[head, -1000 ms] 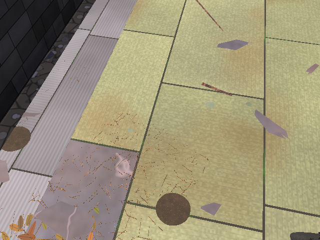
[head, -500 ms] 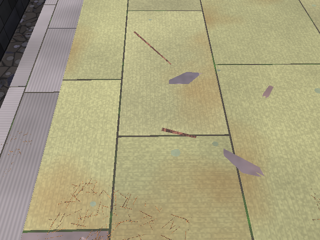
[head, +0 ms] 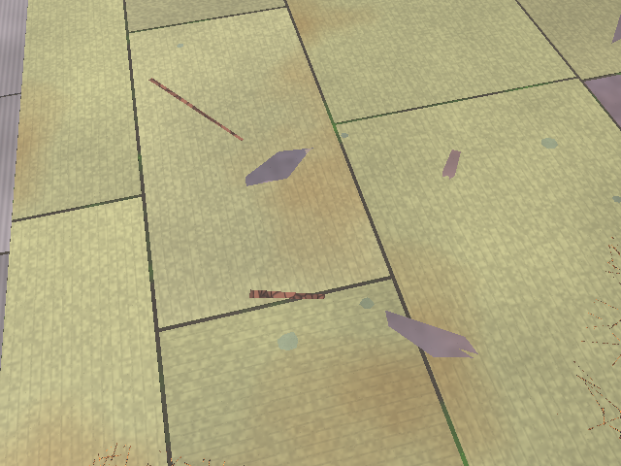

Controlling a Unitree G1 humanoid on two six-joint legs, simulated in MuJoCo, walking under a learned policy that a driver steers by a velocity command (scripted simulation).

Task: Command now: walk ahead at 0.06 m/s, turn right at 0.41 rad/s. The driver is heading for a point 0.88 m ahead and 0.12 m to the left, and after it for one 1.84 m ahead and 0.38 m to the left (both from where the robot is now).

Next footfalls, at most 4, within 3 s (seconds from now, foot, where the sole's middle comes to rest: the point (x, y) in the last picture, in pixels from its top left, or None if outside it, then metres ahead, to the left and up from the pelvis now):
0.10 left None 0.11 0.16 -0.77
0.44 right None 0.08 -0.09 -0.77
0.86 left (270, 461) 0.43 0.15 -0.77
1.32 right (337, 340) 0.71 0.01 -0.77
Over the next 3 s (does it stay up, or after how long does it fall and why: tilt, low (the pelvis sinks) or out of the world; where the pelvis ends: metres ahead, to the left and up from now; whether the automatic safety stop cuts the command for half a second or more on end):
stays up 0.82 0.12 0.01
